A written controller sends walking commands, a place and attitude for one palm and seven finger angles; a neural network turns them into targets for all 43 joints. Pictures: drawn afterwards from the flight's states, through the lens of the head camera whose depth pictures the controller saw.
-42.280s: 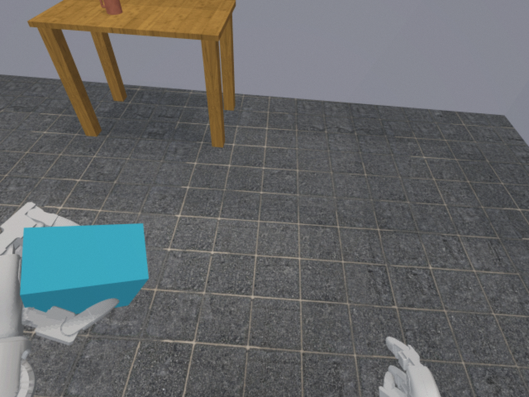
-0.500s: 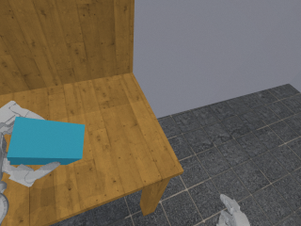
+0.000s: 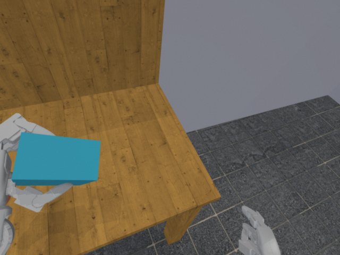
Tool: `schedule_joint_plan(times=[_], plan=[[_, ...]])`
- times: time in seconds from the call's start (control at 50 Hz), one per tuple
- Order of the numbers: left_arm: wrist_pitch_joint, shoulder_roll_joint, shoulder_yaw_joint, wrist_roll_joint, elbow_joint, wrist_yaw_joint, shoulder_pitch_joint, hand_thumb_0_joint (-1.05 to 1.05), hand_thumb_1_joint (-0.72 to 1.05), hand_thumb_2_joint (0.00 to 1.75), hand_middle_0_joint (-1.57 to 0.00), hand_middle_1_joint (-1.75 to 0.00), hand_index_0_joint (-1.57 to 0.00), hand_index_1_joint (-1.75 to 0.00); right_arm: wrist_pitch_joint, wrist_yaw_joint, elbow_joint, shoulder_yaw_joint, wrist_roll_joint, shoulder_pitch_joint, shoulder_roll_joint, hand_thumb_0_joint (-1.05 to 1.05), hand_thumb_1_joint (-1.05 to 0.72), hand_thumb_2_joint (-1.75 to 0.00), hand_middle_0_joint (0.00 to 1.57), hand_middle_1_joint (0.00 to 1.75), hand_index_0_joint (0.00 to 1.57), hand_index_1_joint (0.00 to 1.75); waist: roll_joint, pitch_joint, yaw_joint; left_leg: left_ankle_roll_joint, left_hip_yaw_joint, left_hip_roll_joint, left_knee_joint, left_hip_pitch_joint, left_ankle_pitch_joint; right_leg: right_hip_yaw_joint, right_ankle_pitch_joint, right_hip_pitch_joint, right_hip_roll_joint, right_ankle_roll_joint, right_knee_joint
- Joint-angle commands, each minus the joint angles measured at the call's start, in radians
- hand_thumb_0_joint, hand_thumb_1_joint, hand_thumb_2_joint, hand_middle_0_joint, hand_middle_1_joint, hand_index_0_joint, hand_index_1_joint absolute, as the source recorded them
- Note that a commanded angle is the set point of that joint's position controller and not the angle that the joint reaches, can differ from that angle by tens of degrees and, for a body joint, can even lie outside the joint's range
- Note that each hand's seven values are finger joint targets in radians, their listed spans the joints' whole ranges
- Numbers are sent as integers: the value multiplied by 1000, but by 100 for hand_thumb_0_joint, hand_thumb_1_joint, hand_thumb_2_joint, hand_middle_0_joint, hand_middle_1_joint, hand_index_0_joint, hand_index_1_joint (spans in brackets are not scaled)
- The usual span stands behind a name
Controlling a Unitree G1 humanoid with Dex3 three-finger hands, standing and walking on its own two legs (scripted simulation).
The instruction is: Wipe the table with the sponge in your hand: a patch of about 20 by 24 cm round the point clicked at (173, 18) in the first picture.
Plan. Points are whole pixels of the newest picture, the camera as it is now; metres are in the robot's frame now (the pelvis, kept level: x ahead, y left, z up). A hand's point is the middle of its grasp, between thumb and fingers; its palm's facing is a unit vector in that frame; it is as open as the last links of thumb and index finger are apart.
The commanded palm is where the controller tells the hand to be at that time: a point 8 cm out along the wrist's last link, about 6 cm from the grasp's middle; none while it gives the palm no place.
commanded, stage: look again from close up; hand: left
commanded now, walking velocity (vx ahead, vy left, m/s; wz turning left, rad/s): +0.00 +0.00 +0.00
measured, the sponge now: (67, 164) +0.23 +0.22 +0.14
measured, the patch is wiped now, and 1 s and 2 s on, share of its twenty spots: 0.00 0.00 0.00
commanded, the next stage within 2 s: come to a stop and stand still in 0.30 s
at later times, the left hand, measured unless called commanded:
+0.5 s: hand (58, 168) +0.22 +0.22 +0.15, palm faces +0.35 -0.86 -0.36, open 10.6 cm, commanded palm +0.16 +0.26 +0.17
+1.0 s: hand (53, 148) +0.24 +0.24 +0.17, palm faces +0.36 -0.86 -0.36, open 10.6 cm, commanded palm +0.17 +0.27 +0.17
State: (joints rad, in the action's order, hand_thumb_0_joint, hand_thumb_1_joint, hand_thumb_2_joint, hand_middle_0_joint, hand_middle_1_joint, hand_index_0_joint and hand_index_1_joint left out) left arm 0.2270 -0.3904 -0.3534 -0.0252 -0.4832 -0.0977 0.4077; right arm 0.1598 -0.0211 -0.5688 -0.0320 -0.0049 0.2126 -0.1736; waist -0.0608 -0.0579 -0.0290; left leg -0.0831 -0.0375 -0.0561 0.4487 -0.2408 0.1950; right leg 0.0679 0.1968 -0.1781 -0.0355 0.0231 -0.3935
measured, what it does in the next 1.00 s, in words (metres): stands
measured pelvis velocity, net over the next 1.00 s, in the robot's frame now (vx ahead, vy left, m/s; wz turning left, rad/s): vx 0.00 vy -0.01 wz -0.04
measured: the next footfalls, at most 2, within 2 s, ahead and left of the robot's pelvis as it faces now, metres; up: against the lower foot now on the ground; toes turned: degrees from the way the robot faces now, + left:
none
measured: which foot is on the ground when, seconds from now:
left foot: down 0.00-1.00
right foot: down 0.00-1.00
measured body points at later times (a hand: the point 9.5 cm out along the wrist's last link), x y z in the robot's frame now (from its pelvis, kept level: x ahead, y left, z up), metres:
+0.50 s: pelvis +0.00 -0.02 +0.00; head +0.01 +0.00 +0.45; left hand +0.19 +0.26 +0.17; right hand +0.17 -0.26 -0.07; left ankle +0.03 +0.06 -0.74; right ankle +0.01 -0.14 -0.74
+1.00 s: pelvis +0.00 -0.01 +0.00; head +0.03 +0.02 +0.45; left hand +0.22 +0.28 +0.18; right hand +0.17 -0.24 -0.07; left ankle +0.03 +0.06 -0.74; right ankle +0.01 -0.14 -0.74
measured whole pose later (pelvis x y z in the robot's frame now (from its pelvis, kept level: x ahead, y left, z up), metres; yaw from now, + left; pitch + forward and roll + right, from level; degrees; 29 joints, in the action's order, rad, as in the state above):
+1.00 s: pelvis +0.00 -0.01 +0.00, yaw -2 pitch +0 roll -2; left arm 0.25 -0.38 -0.39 -0.04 -0.41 -0.09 0.35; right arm 0.16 0.01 -0.58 -0.02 0.01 0.21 -0.19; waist -0.03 -0.04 -0.01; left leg -0.08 -0.06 -0.03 0.48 -0.27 0.22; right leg 0.04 0.21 -0.22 -0.01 0.02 -0.42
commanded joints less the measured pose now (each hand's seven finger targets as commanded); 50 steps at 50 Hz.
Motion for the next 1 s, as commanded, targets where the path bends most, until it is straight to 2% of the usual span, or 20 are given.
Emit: schedule_joint_plan(times=[0.0, 0.02, 0.08, 0.14, 0.2, 0.22, 0.28, 0.34, 0.38, 0.5, 0.74, 0.76, 0.78, 0.8, 0.82, 0.84, 0.88, 0.9, 0.94, 0.98], plan=[[66, -158, -107, -10, -227, -20, -80, 0, 10, 130, -120, -160, -120, -160, 51, -20, 141, 67, 8, -66, -152, 0, -90, -90, 20, 30, 20, 30, 186, 154, 16, 106, 173, 174, -169, -30, -29, -53, -29, 103, -7, -42, 4], [69, -138, -90, -11, -226, -18, -78, 0, 10, 130, -120, -160, -120, -160, 50, -21, 142, 66, 9, -62, -146, 0, -90, -90, 20, 30, 20, 30, 173, 150, 16, 106, 175, 171, -165, -27, -26, -50, -34, 100, -10, -44, 10], [69, -154, -102, -10, -230, -20, -81, 0, 10, 130, -120, -160, -120, -160, 49, -25, 141, 68, 8, -62, -153, 0, -90, -90, 20, 30, 20, 30, 154, 159, 16, 96, 174, 163, -158, -32, 1, -62, -41, 109, -19, -46, 20], [70, -153, -100, -10, -226, -20, -72, 0, 10, 130, -120, -160, -120, -160, 53, -27, 139, 66, 9, -63, -153, 0, -90, -90, 20, 30, 20, 30, 178, 151, 17, 96, 177, 161, -165, -37, 9, -60, -35, 104, -16, -46, 20], [65, -171, -120, -12, -222, -23, -54, 0, 10, 130, -120, -160, -120, -160, 54, -29, 136, 68, 12, -65, -151, 0, -90, -90, 20, 30, 20, 30, 147, 163, 18, 81, 163, 154, -150, -29, 11, -70, -53, 109, -21, -44, 32], [64, -146, -99, -15, -205, -20, -48, 0, 10, 130, -120, -160, -120, -160, 52, -30, 137, 64, 12, -63, -146, 0, -90, -90, 20, 30, 20, 30, 133, 156, 18, 81, 160, 151, -141, -26, -1, -72, -59, 102, -28, -46, 43], [56, -150, -104, -19, -189, -21, -50, 0, 10, 130, -120, -160, -120, -160, 47, -32, 132, 69, 13, -63, -155, 0, -90, -90, 20, 30, 20, 30, 99, 150, 19, 71, 151, 141, -112, -13, -12, -94, -68, 76, -42, -50, 67], [51, -147, -96, -19, -192, -22, -61, 0, 10, 130, -120, -160, -120, -160, 45, -34, 129, 68, 13, -70, -155, 0, -90, -90, 20, 30, 20, 30, 124, 145, 22, 66, 148, 138, -107, -5, -11, -103, -61, 61, -44, -52, 77], [46, -146, -96, -22, -192, -22, -58, 0, 10, 130, -120, -160, -120, -160, 43, -35, 131, 68, 14, -72, -156, 0, -90, -90, 20, 30, 20, 30, 101, 150, 20, 63, 147, 137, -101, 6, -22, -110, -68, 57, -47, -52, 82], [34, -157, -99, -22, -204, -30, -58, 0, 10, 130, -120, -160, -120, -160, 34, -37, 131, 71, 19, -79, -156, 0, -90, -90, 20, 30, 20, 30, 112, 137, 22, 55, 140, 129, -81, 7, -2, -133, -42, 33, -62, -57, 101], [25, -145, -85, -25, -232, -32, -49, 0, 10, 130, -120, -160, -120, -160, 29, -43, 136, 69, 18, -81, -155, 0, -90, -90, 20, 30, 20, 30, 139, 169, 20, 57, 151, 147, -99, 20, -91, -102, -122, 85, -52, -51, 65], [129, -934, -660, 132, -436, -30, -1049, 0, 10, 130, -120, -160, -120, -160, 61, -29, 125, 59, -29, 16, -179, 0, -90, -90, 20, 30, 20, 30, 32, -26, -6, 46, 57, 145, 41, -135, -80, -143, -114, -127, -70, 16, 151], [86, -311, -255, 34, 141, 12, -462, 0, 10, 130, -120, -160, -120, -160, 47, -30, 61, 19, -6, -49, -66, 0, -90, -90, 20, 30, 20, 30, 32, 179, 16, 47, 79, 81, 4, 38, -132, -130, -84, -87, -99, -71, 74], [52, -127, -130, -19, 149, 20, -284, 0, 10, 130, -120, -160, -120, -160, 48, -24, 115, 95, 24, -36, -144, 0, -90, -90, 20, 30, 20, 30, 205, 269, 1, 72, 82, 98, -23, 114, -147, -177, -125, 13, -60, -96, 6], [78, -165, -105, -14, -23, 28, -320, 0, 10, 130, -120, -160, -120, -160, 53, -12, 134, 91, 19, -14, -160, 0, -90, -90, 20, 30, 20, 30, 233, 264, 0, 66, 80, 117, -7, 82, -153, -186, -150, 38, -62, -71, 9], [88, -177, -108, -24, -68, 25, -224, 0, 10, 130, -120, -160, -120, -160, 55, 1, 131, 87, 19, -41, -163, 0, -90, -90, 20, 30, 20, 30, 212, 238, -8, 59, 97, 125, -26, 43, -135, -173, -135, 63, -68, -58, 9], [92, -125, -58, -31, -144, 21, -94, 0, 10, 130, -120, -160, -120, -160, 60, 21, 143, 82, 21, -70, -161, 0, -90, -90, 20, 30, 20, 30, 101, 194, -17, 58, 110, 123, -53, 1, -64, -157, -75, 66, -59, -51, 20], [85, -98, -47, -39, -143, 14, -33, 0, 10, 130, -120, -160, -120, -160, 63, 26, 137, 78, 27, -94, -156, 0, -90, -90, 20, 30, 20, 30, 101, 178, -13, 52, 122, 133, -82, -4, -15, -134, -28, 49, -40, -53, 7], [92, -162, -102, -29, -178, 6, -45, 0, 10, 130, -120, -160, -120, -160, 57, 19, 145, 73, 19, -89, -163, 0, -90, -90, 20, 30, 20, 30, 58, 139, -13, 55, 145, 141, -121, -71, 59, -106, 11, 57, -28, -46, 11], [101, -204, -157, -27, -162, -1, -55, 0, 10, 130, -120, -160, -120, -160, 57, 5, 145, 71, 17, -87, -160, 0, -90, -90, 20, 30, 20, 30, 57, 118, -10, 53, 157, 145, -137, -88, 105, -103, 31, 49, -27, -43, 14]])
